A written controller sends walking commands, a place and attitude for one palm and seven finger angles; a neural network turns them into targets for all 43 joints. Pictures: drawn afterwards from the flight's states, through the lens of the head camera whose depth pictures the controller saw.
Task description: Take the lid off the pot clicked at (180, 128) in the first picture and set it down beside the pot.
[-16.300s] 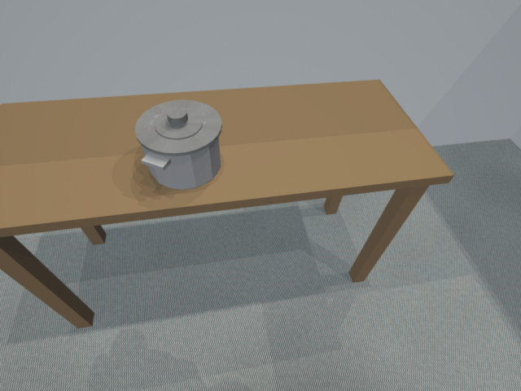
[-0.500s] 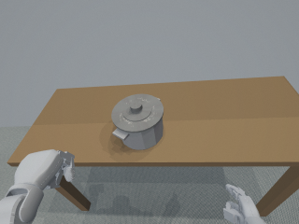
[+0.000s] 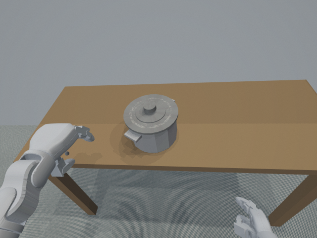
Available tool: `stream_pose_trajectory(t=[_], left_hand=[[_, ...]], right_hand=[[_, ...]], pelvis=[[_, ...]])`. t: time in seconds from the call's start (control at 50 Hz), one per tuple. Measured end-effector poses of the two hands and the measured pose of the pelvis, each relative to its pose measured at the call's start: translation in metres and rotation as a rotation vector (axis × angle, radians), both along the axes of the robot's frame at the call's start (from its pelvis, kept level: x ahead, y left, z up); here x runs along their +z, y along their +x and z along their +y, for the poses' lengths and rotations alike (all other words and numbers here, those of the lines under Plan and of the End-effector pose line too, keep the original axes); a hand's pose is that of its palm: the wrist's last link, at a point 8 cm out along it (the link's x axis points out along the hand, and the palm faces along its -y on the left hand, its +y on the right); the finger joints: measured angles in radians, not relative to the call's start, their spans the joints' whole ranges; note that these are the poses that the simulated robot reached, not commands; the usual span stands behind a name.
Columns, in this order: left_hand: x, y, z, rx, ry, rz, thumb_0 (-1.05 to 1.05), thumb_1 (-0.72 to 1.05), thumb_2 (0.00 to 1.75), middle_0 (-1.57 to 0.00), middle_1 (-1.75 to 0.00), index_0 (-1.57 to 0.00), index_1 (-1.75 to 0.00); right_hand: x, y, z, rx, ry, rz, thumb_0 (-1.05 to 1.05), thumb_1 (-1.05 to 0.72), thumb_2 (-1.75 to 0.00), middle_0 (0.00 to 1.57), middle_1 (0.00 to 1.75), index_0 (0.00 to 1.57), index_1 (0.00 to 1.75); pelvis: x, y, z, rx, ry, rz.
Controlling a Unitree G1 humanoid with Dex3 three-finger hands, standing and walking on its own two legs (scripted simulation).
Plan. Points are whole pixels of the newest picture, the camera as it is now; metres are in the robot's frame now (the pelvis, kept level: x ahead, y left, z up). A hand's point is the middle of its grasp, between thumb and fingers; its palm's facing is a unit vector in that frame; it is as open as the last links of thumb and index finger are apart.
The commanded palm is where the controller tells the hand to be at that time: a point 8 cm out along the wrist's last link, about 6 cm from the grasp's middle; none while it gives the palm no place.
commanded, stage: reach forward and open the fingers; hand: left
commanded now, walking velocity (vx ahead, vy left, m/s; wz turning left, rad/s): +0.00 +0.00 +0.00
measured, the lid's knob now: (149, 106) +0.49 +0.10 +0.05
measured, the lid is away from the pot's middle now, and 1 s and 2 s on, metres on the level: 0.00 0.00 0.00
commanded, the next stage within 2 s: move the open hand above the knob in 0.24 s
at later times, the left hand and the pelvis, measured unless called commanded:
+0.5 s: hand (82, 136) +0.32 +0.23 +0.12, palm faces -0.19 -0.04 -0.98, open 10.1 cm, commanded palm +0.30 +0.23 +0.18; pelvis +0.01 +0.01 +0.00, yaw +1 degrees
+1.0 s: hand (103, 119) +0.37 +0.20 +0.12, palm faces -0.17 -0.10 -0.98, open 10.2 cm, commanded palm +0.36 +0.19 +0.18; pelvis +0.02 +0.01 +0.00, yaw +0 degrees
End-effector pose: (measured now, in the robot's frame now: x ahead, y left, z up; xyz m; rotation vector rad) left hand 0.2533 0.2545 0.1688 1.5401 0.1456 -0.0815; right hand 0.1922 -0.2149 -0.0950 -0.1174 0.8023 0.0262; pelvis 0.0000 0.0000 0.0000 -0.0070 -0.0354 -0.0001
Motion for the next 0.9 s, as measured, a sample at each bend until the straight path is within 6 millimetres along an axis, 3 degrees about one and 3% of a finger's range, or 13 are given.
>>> stream_pose_trajectory(t=[0.1, 0.18, 0.3, 0.36, 0.44, 0.5, 0.58, 0.64, 0.76, 0.82, 0.9], left_hand=[[0.0, 0.009, -0.004, 0.025, -0.056, 0.003, 0.0, -0.22, 1.37, -0.86, -0.17, -0.86, -0.16], [-0.002, 0.017, -0.01, -0.033, -0.003, 0.034, 0.0, -0.27, 1.39, -0.85, -0.12, -0.85, -0.12], [0.023, 0.035, 0.003, 0.003, -0.005, -0.049, 0.0, -0.29, 1.41, -0.84, -0.1, -0.85, -0.09], [0.02, 0.039, 0.006, 0.046, -0.038, -0.034, 0.0, -0.3, 1.42, -0.84, -0.09, -0.84, -0.08], [0.004, 0.046, -0.007, 0.021, -0.046, 0.045, 0.0, -0.3, 1.43, -0.84, -0.09, -0.84, -0.08], [0.005, 0.053, -0.02, -0.048, -0.022, 0.048, 0.0, -0.3, 1.43, -0.84, -0.09, -0.85, -0.08], [0.019, 0.067, -0.016, -0.032, -0.001, 0.0, 0.0, -0.31, 1.43, -0.84, -0.09, -0.85, -0.08], [0.018, 0.078, -0.012, 0.029, -0.042, -0.001, 0.0, -0.31, 1.44, -0.84, -0.09, -0.85, -0.08], [-0.001, 0.084, -0.047, -0.077, -0.043, 0.064, 0.0, -0.3, 1.44, -0.84, -0.09, -0.84, -0.08], [0.006, 0.094, -0.053, -0.112, -0.004, 0.036, 0.0, -0.31, 1.44, -0.84, -0.09, -0.85, -0.08], [0.022, 0.109, -0.042, -0.033, -0.03, -0.025, 0.0, -0.31, 1.44, -0.84, -0.09, -0.85, -0.08]], right_hand=[[0.0, -0.001, 0.001, -0.002, 0.016, -0.008, 0.01, -0.9, -0.9, 0.19, 0.3, 0.19, 0.3], [0.001, 0.001, 0.001, -0.006, 0.005, -0.009, 0.01, -0.9, -0.9, 0.19, 0.3, 0.19, 0.3], [0.002, 0.003, 0.002, -0.003, 0.003, -0.007, 0.01, -0.9, -0.9, 0.19, 0.3, 0.19, 0.3], [0.002, 0.004, 0.003, -0.001, 0.019, -0.005, 0.01, -0.9, -0.9, 0.19, 0.3, 0.19, 0.3], [0.001, 0.006, 0.005, 0.004, 0.012, 0.0, 0.01, -0.9, -0.9, 0.19, 0.3, 0.19, 0.3], [0.001, 0.008, 0.006, 0.007, -0.001, -0.002, 0.01, -0.9, -0.9, 0.19, 0.3, 0.19, 0.3], [0.0, 0.009, 0.009, 0.011, 0.003, 0.004, 0.01, -0.9, -0.9, 0.19, 0.3, 0.19, 0.3], [-0.001, 0.008, 0.01, 0.013, 0.024, 0.014, 0.01, -0.9, -0.9, 0.19, 0.3, 0.19, 0.3], [-0.003, 0.007, 0.012, 0.006, 0.033, 0.019, 0.01, -0.9, -0.9, 0.19, 0.3, 0.19, 0.3], [-0.005, 0.007, 0.011, 0.001, 0.025, 0.029, 0.01, -0.9, -0.9, 0.19, 0.3, 0.19, 0.3], [-0.008, 0.004, 0.009, -0.004, 0.036, 0.045, 0.01, -0.9, -0.9, 0.19, 0.3, 0.19, 0.3]], pelvis=[[0.0, 0.001, 0.004, 0.001, 0.0, 0.004], [0.0, 0.002, 0.005, -0.002, 0.0, 0.004], [0.0, 0.004, 0.006, 0.005, 0.0, 0.01], [-0.001, 0.005, 0.008, 0.004, 0.0, 0.016], [-0.001, 0.005, 0.009, 0.009, 0.0, 0.017], [-0.001, 0.006, 0.01, 0.014, 0.0, 0.018], [-0.002, 0.008, 0.009, 0.015, 0.001, 0.022], [-0.002, 0.008, 0.009, 0.016, 0.002, 0.03], [-0.002, 0.012, 0.011, 0.01, 0.003, 0.034], [-0.003, 0.013, 0.01, 0.008, 0.005, 0.035], [-0.003, 0.016, 0.008, 0.007, 0.008, 0.044]])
